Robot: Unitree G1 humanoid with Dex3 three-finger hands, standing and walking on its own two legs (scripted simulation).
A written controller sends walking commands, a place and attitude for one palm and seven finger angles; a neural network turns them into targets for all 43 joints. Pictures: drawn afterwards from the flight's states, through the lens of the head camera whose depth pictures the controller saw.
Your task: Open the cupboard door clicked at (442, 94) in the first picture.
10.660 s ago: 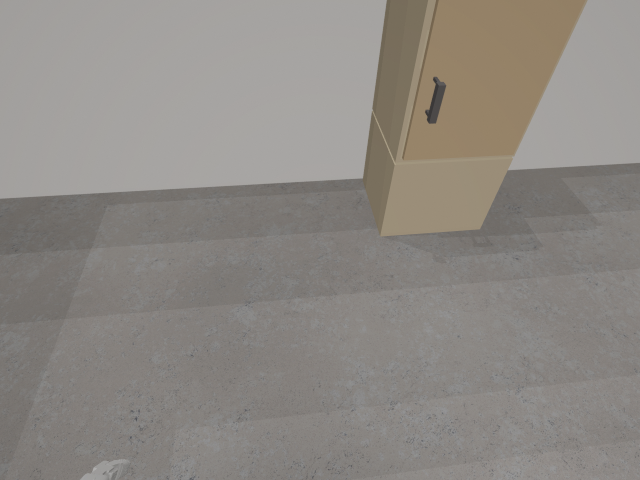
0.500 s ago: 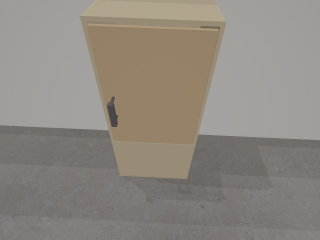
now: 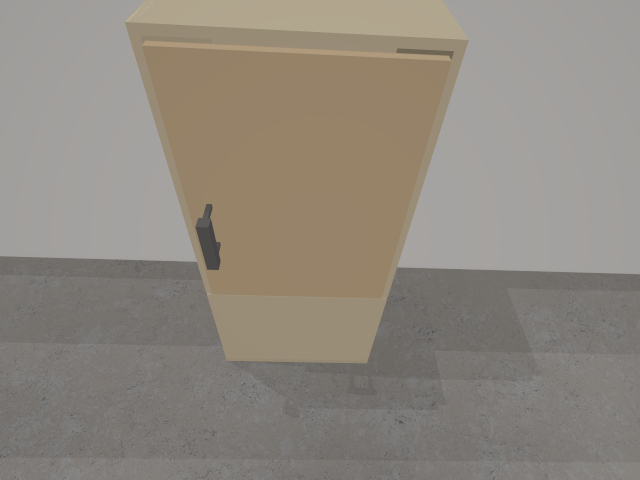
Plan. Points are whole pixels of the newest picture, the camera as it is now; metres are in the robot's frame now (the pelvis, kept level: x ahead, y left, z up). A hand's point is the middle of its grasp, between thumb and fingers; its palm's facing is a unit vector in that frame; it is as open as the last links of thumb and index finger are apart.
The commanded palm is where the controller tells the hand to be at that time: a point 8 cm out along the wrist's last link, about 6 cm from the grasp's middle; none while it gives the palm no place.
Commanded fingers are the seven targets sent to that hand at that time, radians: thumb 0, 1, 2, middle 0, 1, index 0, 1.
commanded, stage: come to a stop and stand still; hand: left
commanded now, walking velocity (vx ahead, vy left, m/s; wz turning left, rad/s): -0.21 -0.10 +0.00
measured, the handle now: (211, 237) +0.56 +0.24 -0.09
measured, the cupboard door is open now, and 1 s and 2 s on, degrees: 0 0 0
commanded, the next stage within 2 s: look again from close up in 1.22 s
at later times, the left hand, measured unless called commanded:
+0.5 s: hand out of the picture +0.08 +0.21 -0.18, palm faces +0.09 -0.98 -0.17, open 7.2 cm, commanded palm none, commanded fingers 0.00 0.90 0.90 -0.20 -0.30 -0.20 -0.30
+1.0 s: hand out of the picture -0.02 +0.17 -0.17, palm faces +0.04 -0.98 -0.17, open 7.3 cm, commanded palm none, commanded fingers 0.00 0.90 0.90 -0.20 -0.30 -0.20 -0.30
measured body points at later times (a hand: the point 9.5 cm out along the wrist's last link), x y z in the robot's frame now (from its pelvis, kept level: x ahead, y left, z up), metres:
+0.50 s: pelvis +0.01 +0.04 +0.00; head +0.01 +0.06 +0.45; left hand +0.08 +0.27 -0.16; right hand +0.04 -0.19 -0.15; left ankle +0.01 +0.12 -0.73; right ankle +0.06 -0.11 -0.71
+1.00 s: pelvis -0.02 +0.01 +0.01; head -0.02 +0.01 +0.46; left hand -0.02 +0.22 -0.15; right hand -0.04 -0.22 -0.15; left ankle +0.02 +0.12 -0.73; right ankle -0.04 -0.10 -0.73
